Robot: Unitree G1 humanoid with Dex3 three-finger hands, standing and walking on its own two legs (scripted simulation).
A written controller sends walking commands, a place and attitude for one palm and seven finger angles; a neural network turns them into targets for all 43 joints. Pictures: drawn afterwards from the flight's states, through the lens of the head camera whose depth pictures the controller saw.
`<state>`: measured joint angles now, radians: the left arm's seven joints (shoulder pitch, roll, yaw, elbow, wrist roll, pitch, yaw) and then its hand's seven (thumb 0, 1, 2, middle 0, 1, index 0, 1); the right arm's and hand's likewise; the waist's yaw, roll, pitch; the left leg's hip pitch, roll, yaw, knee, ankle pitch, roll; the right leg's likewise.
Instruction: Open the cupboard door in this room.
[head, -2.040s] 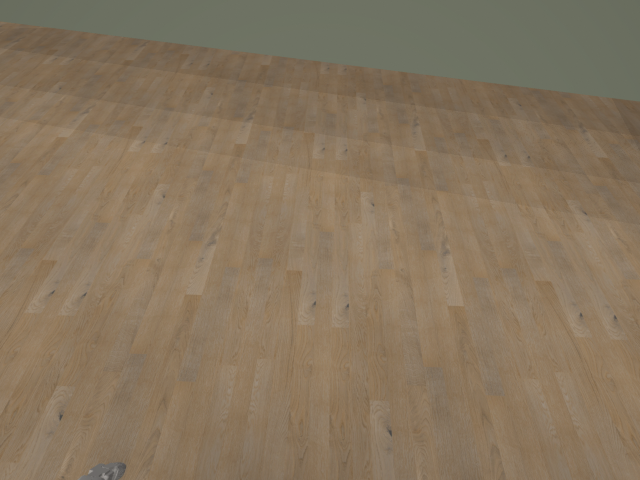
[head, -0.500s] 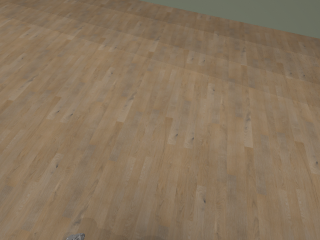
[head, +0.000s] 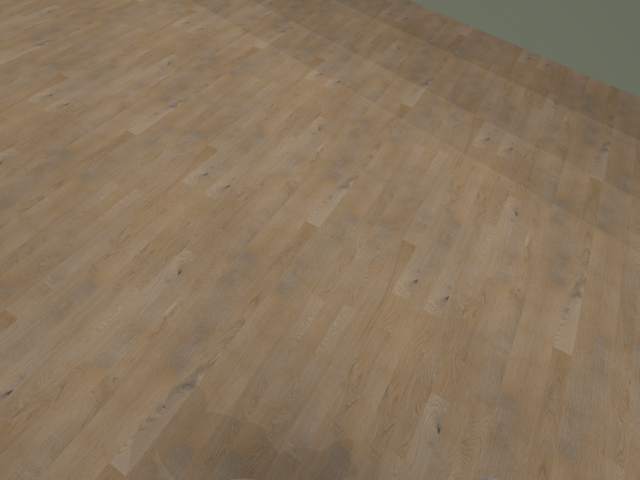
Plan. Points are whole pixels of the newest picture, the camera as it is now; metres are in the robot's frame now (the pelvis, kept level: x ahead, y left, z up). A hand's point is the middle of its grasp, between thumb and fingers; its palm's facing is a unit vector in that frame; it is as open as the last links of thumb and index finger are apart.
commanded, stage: turn or walk to find it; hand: left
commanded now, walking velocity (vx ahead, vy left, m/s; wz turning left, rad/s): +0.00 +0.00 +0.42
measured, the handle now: out of the picture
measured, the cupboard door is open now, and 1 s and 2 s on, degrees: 0 0 0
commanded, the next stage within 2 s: none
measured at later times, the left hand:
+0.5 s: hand out of the picture +0.04 +0.17 -0.13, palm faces +0.23 -0.93 -0.28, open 7.4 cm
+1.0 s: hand out of the picture -0.05 +0.20 -0.15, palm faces +0.45 -0.86 -0.24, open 7.4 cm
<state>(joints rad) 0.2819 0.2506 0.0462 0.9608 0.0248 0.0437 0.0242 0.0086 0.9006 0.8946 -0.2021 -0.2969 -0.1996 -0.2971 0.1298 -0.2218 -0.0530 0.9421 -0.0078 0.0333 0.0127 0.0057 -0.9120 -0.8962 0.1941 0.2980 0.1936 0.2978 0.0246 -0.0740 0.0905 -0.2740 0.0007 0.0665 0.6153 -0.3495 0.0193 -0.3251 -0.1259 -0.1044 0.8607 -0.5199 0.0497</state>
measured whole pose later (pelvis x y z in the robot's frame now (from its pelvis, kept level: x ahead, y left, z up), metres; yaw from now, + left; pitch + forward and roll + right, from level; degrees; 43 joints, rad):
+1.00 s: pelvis -0.01 -0.01 +0.02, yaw +25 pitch +0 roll -1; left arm 0.21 0.25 0.07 0.96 0.02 0.06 0.01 0.01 0.91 0.90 -0.20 -0.30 -0.20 -0.30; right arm 0.18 -0.18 -0.04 0.95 -0.02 0.02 -0.01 0.00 -0.91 -0.90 0.20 0.30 0.20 0.30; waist 0.00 -0.03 0.06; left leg -0.23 0.00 0.02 0.47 -0.25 0.03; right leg -0.42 -0.08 -0.05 0.98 -0.44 0.08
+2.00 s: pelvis -0.03 -0.06 +0.01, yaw +50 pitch +0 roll +1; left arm 0.18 0.21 0.06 0.91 0.01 0.04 0.01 0.01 0.90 0.90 -0.20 -0.30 -0.19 -0.30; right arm 0.21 -0.20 -0.06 0.95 -0.02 0.05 0.01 0.00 -0.91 -0.90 0.20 0.30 0.20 0.30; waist -0.02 0.02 0.04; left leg -0.29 -0.03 -0.05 0.50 -0.20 0.00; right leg -0.29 -0.04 -0.05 0.65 -0.36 0.07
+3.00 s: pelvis -0.05 -0.11 +0.01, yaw +76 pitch +0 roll +1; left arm 0.16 0.18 0.04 0.90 0.02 0.01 0.02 0.01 0.90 0.89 -0.20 -0.30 -0.20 -0.30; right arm 0.23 -0.23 -0.08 0.97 -0.02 0.07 0.01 0.01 -0.91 -0.90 0.20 0.30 0.20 0.30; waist -0.03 0.05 0.05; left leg -0.39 -0.06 -0.07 0.79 -0.43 -0.01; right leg -0.25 -0.04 -0.09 0.56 -0.31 -0.02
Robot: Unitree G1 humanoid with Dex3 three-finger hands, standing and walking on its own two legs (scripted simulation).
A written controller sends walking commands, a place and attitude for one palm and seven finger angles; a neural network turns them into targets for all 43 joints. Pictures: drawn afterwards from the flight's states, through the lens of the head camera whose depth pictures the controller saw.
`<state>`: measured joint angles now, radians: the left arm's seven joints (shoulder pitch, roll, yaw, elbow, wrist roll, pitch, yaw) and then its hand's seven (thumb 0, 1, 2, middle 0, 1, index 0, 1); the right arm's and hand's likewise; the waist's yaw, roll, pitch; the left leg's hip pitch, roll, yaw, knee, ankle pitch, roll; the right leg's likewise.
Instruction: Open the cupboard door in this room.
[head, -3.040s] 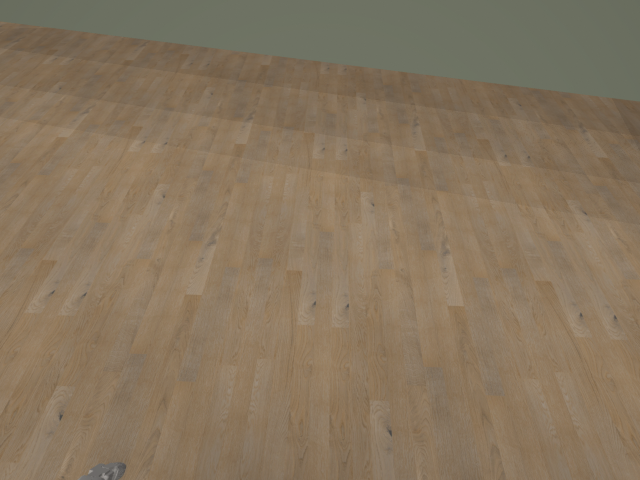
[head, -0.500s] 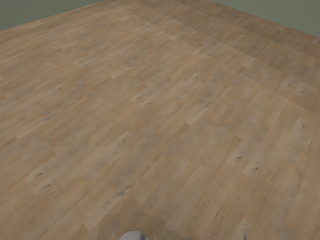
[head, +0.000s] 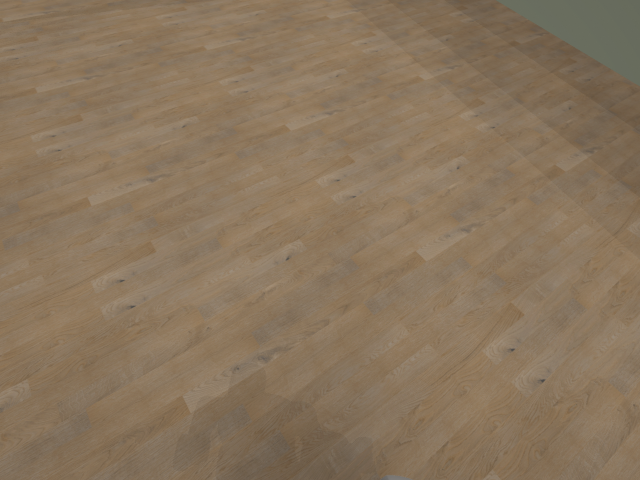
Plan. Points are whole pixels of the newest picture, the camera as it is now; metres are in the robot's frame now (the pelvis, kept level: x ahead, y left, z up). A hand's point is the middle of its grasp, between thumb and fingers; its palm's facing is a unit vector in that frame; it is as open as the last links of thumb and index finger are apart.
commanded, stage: turn or walk to find it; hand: left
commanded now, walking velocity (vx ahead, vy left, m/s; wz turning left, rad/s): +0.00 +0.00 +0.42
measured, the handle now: out of the picture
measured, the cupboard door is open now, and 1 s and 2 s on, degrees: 0 0 0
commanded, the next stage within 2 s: none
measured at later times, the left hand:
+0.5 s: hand out of the picture -0.01 +0.16 -0.17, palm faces +0.25 -0.94 -0.25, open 7.4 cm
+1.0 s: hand out of the picture -0.03 +0.19 -0.16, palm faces +0.43 -0.86 -0.27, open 7.4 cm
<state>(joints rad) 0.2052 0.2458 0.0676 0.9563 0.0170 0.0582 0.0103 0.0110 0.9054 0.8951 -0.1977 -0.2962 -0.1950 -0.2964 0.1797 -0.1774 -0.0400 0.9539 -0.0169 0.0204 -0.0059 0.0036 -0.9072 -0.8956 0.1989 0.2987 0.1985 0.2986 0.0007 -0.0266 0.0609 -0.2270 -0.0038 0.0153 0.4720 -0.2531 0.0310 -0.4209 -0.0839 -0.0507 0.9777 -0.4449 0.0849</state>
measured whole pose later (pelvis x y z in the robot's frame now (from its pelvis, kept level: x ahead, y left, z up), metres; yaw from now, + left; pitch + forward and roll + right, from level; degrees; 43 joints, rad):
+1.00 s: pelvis -0.04 -0.04 -0.01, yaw +25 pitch +0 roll +1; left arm 0.18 0.21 0.06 0.91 0.01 0.04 0.01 0.01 0.90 0.90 -0.20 -0.30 -0.19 -0.30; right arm 0.21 -0.20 -0.06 0.95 -0.02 0.05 0.01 0.00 -0.91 -0.90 0.20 0.30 0.20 0.30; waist -0.02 0.02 0.04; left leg -0.29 -0.03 -0.05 0.50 -0.20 0.00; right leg -0.29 -0.04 -0.05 0.65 -0.36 0.07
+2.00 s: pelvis -0.07 -0.07 -0.01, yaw +50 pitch +0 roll +1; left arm 0.16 0.18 0.04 0.90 0.02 0.01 0.02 0.01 0.90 0.89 -0.20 -0.30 -0.20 -0.30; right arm 0.23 -0.23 -0.08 0.97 -0.02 0.07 0.01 0.01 -0.91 -0.90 0.20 0.30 0.20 0.30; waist -0.03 0.05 0.05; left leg -0.39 -0.06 -0.07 0.79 -0.43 -0.01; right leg -0.25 -0.04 -0.09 0.56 -0.31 -0.02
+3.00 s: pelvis -0.08 -0.09 +0.00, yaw +77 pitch -1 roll +1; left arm 0.21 0.17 0.03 0.92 0.03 0.01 0.02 0.01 0.90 0.89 -0.20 -0.30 -0.20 -0.30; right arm 0.22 -0.25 -0.09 0.98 -0.02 0.08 0.02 0.01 -0.91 -0.90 0.20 0.30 0.19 0.30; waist -0.02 0.03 0.06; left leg -0.46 0.02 -0.01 1.09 -0.40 -0.06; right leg -0.21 -0.09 -0.17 0.51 -0.29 -0.01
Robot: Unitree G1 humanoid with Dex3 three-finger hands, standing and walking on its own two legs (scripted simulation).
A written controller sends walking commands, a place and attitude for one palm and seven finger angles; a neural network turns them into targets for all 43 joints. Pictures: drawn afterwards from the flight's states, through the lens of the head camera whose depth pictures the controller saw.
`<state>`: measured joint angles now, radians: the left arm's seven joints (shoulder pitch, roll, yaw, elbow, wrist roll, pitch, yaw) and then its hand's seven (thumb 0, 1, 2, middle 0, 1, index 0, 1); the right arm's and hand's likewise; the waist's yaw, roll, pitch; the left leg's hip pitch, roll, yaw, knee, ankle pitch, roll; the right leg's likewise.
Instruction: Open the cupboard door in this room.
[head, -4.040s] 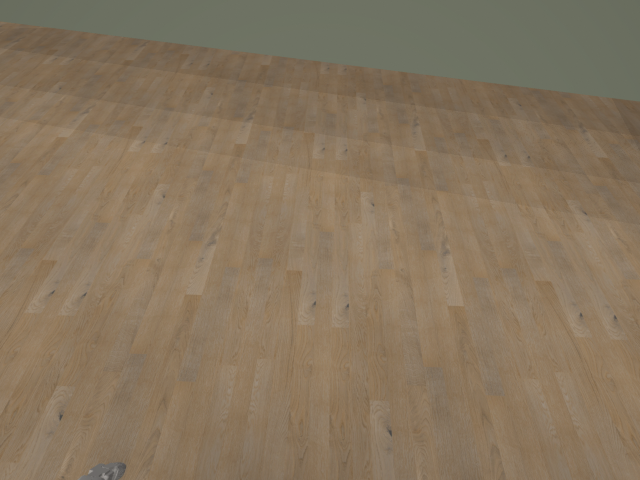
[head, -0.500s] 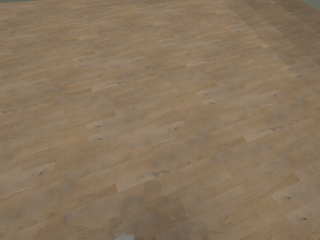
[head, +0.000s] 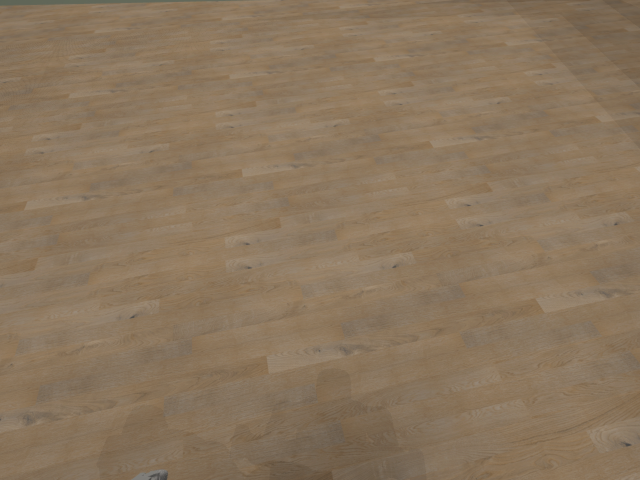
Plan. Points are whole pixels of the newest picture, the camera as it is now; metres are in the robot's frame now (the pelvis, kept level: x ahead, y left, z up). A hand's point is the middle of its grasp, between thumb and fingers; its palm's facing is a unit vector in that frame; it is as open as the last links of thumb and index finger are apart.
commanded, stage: turn or walk to find it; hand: left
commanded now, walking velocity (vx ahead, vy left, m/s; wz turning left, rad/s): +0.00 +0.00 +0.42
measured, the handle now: out of the picture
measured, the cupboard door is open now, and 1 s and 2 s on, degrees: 0 0 0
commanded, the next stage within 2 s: none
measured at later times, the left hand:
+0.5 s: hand out of the picture -0.06 +0.21 -0.19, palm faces +0.29 -0.93 -0.23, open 7.4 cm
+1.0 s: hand out of the picture -0.03 +0.21 -0.14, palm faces +0.42 -0.86 -0.28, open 7.4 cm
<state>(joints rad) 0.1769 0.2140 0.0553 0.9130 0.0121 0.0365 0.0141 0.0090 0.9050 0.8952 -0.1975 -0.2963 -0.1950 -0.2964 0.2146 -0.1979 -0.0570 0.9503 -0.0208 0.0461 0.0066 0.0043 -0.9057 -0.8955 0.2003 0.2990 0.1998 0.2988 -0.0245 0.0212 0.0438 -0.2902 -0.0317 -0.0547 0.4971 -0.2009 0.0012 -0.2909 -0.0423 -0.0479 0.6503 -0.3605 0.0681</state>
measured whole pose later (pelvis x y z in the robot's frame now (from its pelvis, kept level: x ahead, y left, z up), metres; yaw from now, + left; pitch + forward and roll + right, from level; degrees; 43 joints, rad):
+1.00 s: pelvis -0.05 -0.02 +0.00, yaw +26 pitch +0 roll +1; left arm 0.16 0.18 0.04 0.90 0.02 0.01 0.02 0.01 0.90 0.89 -0.20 -0.30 -0.20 -0.30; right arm 0.23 -0.23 -0.08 0.97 -0.02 0.07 0.01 0.01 -0.91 -0.90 0.20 0.30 0.20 0.30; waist -0.03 0.05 0.05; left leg -0.39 -0.06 -0.07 0.79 -0.43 -0.01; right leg -0.25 -0.04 -0.09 0.56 -0.31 -0.02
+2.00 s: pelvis -0.06 -0.02 +0.00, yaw +52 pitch -1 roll +1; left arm 0.21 0.17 0.03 0.92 0.03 0.01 0.02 0.01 0.90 0.89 -0.20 -0.30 -0.20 -0.30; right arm 0.22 -0.25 -0.09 0.98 -0.02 0.08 0.02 0.01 -0.91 -0.90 0.20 0.30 0.19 0.30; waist -0.02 0.03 0.06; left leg -0.46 0.02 -0.01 1.09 -0.40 -0.06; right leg -0.21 -0.09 -0.17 0.51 -0.29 -0.01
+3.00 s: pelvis -0.09 -0.05 +0.00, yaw +78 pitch -1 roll +1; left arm 0.25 0.19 0.03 0.96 0.04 0.01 0.02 0.01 0.90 0.89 -0.20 -0.30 -0.20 -0.30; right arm 0.19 -0.25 -0.08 0.99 -0.01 0.08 0.02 0.01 -0.91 -0.90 0.19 0.30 0.19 0.30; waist 0.01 0.00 0.08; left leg -0.35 0.04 0.02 0.85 -0.45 -0.06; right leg -0.22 -0.12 -0.23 0.53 -0.29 -0.01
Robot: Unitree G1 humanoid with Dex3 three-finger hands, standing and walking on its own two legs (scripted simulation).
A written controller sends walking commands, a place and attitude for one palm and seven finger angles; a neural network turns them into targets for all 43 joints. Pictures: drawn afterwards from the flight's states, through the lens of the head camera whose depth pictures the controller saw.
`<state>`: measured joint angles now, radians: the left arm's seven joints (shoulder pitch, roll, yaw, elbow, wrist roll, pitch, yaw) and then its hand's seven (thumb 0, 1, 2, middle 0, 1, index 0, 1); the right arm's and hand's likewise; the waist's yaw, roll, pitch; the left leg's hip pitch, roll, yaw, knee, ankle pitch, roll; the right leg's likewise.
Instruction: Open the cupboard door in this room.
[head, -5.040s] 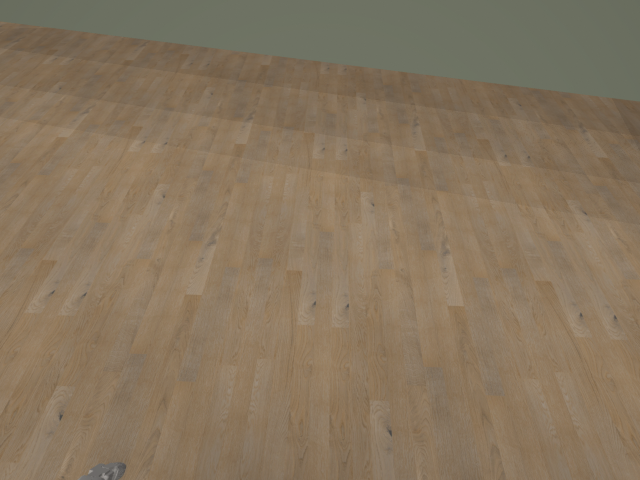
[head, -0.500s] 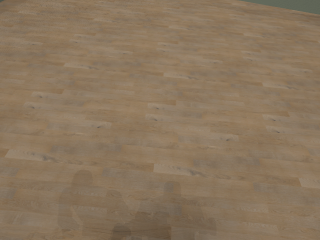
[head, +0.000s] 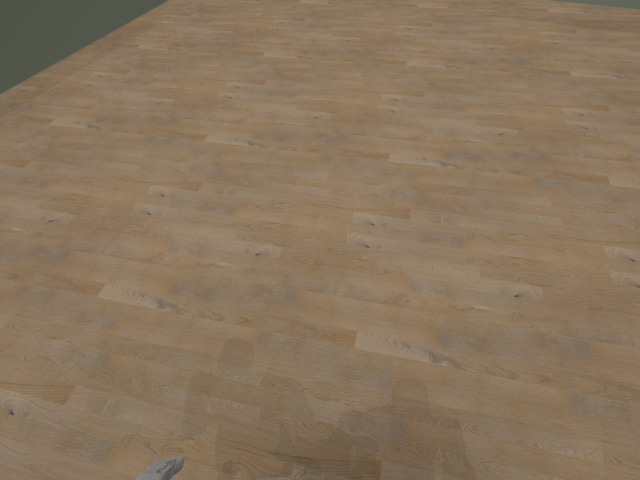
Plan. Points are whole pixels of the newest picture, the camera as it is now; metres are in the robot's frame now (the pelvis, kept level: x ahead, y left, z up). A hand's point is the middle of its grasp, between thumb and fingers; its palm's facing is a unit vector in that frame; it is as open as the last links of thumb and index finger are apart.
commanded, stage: turn or walk to find it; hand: left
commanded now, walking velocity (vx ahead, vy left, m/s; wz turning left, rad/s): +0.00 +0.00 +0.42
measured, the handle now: out of the picture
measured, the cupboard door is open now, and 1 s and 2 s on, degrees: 0 0 0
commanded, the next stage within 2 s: none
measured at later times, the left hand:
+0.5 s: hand out of the picture -0.03 +0.26 -0.18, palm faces +0.26 -0.94 -0.24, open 7.4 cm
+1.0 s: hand out of the picture -0.03 +0.21 -0.15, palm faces +0.43 -0.87 -0.26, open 7.4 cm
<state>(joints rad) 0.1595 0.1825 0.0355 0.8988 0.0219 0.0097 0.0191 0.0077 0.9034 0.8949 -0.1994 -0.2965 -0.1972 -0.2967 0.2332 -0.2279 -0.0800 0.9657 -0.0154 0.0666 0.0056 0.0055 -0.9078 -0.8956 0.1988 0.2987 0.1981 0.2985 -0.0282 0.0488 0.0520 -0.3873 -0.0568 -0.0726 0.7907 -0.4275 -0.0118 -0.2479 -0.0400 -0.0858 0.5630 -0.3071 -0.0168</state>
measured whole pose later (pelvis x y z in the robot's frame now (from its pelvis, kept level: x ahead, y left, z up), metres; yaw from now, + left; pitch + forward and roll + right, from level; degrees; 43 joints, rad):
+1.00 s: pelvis -0.02 +0.00 +0.01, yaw +26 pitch -1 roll +1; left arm 0.21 0.17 0.03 0.92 0.03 0.01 0.02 0.01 0.90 0.89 -0.20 -0.30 -0.20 -0.30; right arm 0.22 -0.25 -0.09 0.98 -0.02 0.08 0.02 0.01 -0.91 -0.90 0.20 0.30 0.19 0.30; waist -0.02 0.03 0.06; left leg -0.46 0.02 -0.01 1.09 -0.40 -0.06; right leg -0.21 -0.09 -0.17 0.51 -0.29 -0.01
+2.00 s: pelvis -0.05 -0.01 +0.00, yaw +53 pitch -1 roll +1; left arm 0.25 0.19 0.03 0.96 0.04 0.01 0.02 0.01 0.90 0.89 -0.20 -0.30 -0.20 -0.30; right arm 0.19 -0.25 -0.08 0.99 -0.01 0.08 0.02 0.01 -0.91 -0.90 0.19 0.30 0.19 0.30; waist 0.01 0.00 0.08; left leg -0.35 0.04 0.02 0.85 -0.45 -0.06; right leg -0.22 -0.12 -0.23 0.53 -0.29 -0.01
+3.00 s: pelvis -0.08 -0.06 +0.00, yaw +79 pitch -1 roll +1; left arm 0.25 0.21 0.05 0.97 0.03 0.02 0.02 0.01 0.90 0.89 -0.20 -0.30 -0.20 -0.30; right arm 0.19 -0.24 -0.07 0.99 -0.01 0.07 0.01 0.01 -0.91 -0.90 0.19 0.30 0.19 0.30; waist 0.02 -0.02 0.08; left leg -0.28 0.04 0.05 0.70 -0.41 -0.05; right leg -0.25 -0.15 -0.25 0.57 -0.29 0.01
